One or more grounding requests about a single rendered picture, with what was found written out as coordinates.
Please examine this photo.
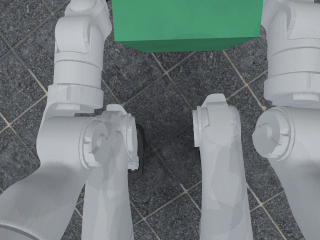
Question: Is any robot left forearm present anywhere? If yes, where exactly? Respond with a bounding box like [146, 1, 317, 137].
[36, 0, 113, 153]

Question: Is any left robot thigh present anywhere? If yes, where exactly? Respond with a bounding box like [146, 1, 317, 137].
[81, 111, 137, 240]

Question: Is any robot right forearm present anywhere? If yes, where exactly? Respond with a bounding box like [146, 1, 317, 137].
[261, 0, 320, 109]

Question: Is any right robot upper arm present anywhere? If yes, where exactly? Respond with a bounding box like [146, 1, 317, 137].
[252, 106, 320, 240]

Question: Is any left robot foot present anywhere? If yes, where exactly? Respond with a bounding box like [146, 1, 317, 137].
[127, 123, 146, 180]

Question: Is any carton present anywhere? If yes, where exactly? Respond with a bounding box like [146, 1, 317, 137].
[111, 0, 264, 53]

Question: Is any left robot upper arm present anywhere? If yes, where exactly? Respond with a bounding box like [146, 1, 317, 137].
[0, 116, 111, 240]

